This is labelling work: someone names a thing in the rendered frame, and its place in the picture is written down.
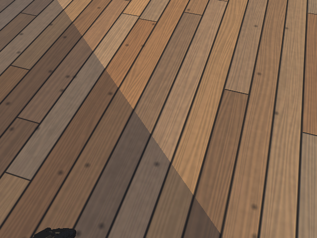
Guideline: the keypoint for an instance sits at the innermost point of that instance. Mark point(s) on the left robot hand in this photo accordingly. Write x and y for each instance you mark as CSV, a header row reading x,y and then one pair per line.
x,y
56,233

